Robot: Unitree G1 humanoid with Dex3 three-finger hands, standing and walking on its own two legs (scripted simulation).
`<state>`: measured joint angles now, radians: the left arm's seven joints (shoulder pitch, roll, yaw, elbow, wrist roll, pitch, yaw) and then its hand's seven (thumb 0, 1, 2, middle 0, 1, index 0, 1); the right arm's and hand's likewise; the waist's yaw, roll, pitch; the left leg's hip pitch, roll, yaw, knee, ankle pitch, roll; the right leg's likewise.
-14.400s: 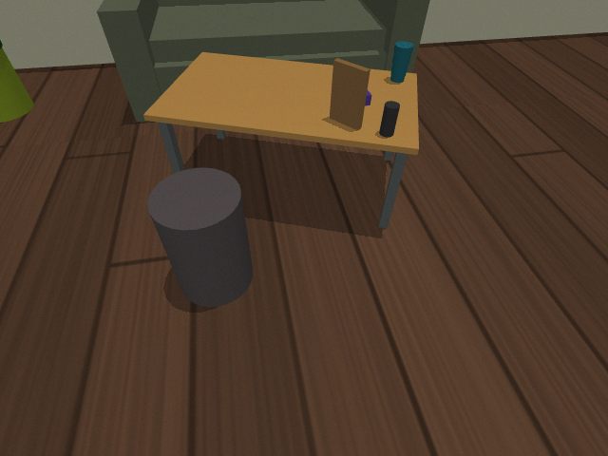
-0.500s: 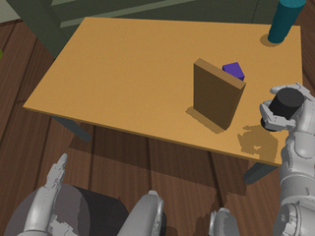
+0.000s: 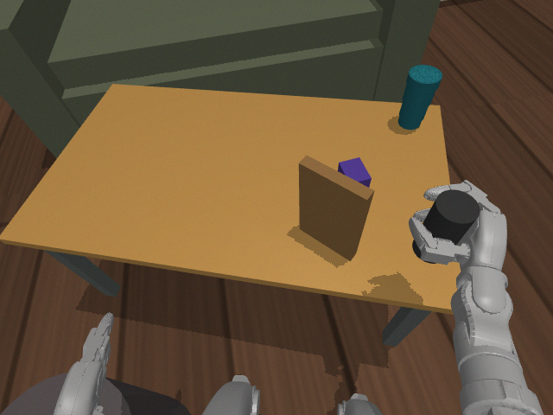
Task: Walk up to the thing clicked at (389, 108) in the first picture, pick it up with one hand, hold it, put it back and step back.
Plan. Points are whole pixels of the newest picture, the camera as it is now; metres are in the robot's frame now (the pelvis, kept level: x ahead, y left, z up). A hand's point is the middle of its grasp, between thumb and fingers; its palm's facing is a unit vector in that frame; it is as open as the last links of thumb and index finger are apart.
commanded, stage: lift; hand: right
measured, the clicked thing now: (442, 229) +0.40 -0.20 +0.03
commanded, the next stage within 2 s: hold in 0.78 s
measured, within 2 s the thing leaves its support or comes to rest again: neither
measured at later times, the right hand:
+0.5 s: hand (439, 232) +0.37 -0.17 +0.08, palm faces +0.19 +0.98 +0.00, open 7.3 cm
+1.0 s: hand (445, 237) +0.35 -0.17 +0.10, palm faces +0.18 +0.98 -0.01, open 7.3 cm
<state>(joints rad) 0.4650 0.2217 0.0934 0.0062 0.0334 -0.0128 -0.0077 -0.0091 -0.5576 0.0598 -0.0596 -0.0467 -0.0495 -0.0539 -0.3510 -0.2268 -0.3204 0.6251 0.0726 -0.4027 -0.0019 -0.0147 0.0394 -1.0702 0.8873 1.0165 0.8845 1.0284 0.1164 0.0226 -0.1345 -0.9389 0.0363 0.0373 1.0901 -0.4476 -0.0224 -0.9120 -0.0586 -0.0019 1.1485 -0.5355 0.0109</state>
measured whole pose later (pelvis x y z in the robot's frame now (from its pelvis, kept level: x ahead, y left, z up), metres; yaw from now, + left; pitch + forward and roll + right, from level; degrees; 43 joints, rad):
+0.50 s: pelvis +0.00 +0.01 +0.03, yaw +0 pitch +11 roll +1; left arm 0.41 0.21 0.09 0.14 0.01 0.00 0.03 -0.01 -0.55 0.05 -0.05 -0.05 -0.04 -0.05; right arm -0.20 -0.17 -0.24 0.46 0.11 -0.35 -0.02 -0.02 0.05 -1.08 0.89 1.01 0.89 1.03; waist 0.07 0.02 -0.09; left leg -0.74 0.04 0.03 0.95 -0.40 -0.02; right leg -0.70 -0.05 -0.02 0.98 -0.48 0.02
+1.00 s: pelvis +0.01 +0.01 +0.04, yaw +0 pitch +8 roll +0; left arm 0.38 0.20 0.10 0.24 0.00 0.00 0.04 -0.01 -0.54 0.05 -0.05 -0.05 -0.05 -0.05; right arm -0.13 -0.16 -0.19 0.38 0.12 -0.32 -0.02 -0.02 0.05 -1.08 0.89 1.02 0.88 1.04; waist 0.05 0.01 -0.07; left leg -0.64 0.04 0.03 0.86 -0.37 -0.02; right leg -0.59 -0.05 -0.02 0.89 -0.44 0.02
